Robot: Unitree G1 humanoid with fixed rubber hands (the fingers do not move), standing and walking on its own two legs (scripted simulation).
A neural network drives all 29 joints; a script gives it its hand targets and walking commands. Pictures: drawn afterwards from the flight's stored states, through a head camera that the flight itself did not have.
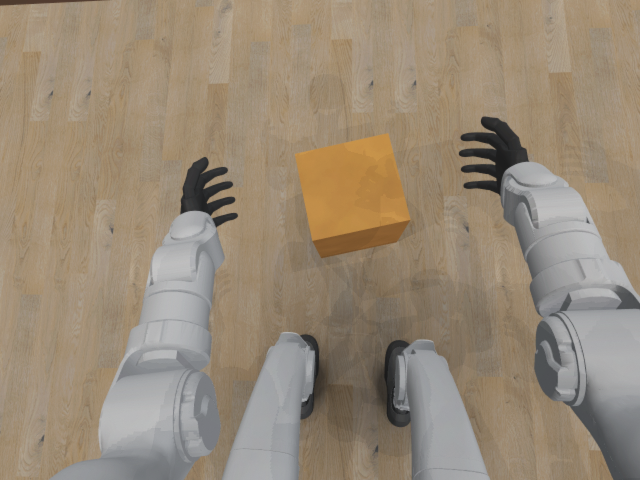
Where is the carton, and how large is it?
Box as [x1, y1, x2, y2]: [295, 133, 410, 257]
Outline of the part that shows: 387,133 295,154 312,240 321,257 395,242 410,219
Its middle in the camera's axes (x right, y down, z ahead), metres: +0.07 -0.10 +0.96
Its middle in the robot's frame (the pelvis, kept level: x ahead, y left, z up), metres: +0.56 +0.03 -0.54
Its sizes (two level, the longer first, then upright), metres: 0.210 0.200 0.250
